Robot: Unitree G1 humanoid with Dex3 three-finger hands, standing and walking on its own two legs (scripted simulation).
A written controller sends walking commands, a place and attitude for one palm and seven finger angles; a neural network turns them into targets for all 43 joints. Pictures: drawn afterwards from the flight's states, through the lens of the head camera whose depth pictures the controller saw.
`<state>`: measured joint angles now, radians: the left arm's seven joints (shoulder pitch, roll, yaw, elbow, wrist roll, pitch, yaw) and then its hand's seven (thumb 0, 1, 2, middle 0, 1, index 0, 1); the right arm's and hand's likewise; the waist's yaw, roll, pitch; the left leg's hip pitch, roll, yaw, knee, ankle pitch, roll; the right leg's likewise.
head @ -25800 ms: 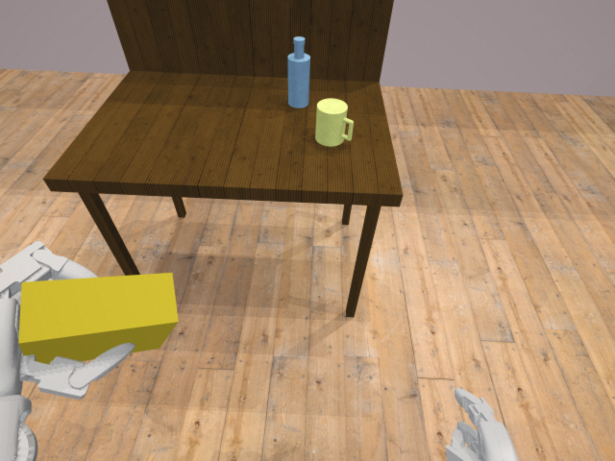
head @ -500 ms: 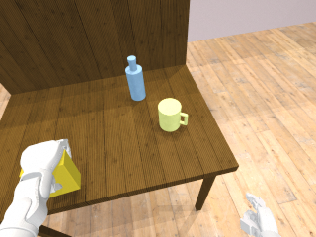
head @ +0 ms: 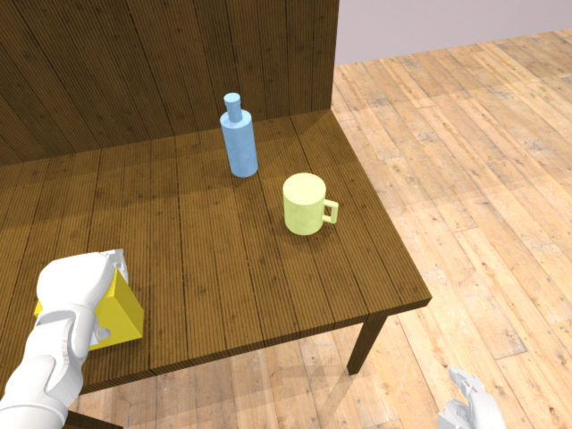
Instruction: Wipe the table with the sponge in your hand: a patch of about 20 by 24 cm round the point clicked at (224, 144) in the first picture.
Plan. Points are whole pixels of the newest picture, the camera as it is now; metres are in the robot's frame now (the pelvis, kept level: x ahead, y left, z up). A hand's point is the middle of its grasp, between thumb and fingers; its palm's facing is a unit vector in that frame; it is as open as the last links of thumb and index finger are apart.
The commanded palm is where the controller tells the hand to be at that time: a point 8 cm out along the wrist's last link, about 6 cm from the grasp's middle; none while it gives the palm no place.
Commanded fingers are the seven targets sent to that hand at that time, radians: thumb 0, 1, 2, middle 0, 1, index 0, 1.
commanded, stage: move the sponge above the wiping area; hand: left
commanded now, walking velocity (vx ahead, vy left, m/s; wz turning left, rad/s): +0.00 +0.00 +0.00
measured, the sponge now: (101, 319) +0.25 +0.33 -0.04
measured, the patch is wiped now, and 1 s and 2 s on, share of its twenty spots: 0.00 0.00 0.00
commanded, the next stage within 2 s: none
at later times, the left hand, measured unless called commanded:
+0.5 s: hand (98, 296) +0.26 +0.32 +0.01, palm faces -0.13 -0.03 -0.99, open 9.6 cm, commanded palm +0.25 +0.33 +0.08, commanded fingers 0.00 0.10 1.30 -1.20 -1.60 -1.20 -1.60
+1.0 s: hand (88, 289) +0.26 +0.33 +0.02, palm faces -0.05 +0.00 -1.00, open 9.6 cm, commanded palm +0.25 +0.33 +0.08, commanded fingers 0.00 0.10 1.30 -1.20 -1.60 -1.20 -1.60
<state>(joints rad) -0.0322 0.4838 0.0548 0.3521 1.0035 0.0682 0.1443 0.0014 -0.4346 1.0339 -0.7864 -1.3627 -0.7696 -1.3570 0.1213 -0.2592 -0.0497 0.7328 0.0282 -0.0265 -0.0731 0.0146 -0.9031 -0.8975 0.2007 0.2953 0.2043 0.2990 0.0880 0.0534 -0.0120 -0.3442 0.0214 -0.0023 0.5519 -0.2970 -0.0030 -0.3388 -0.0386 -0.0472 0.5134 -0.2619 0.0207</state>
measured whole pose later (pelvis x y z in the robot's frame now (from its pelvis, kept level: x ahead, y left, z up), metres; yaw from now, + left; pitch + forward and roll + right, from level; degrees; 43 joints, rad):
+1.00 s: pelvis -0.01 +0.00 +0.00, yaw +0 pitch +5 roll -1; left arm -0.06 0.49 0.10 0.38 1.02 0.02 0.23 0.00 -0.44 1.04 -0.79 -1.36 -0.77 -1.36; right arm 0.12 -0.25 -0.05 0.74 0.03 -0.02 -0.08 0.01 -0.90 -0.90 0.20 0.30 0.20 0.30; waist 0.09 0.06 -0.02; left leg -0.35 0.03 -0.01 0.56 -0.29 -0.01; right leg -0.34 -0.03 -0.05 0.52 -0.25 0.01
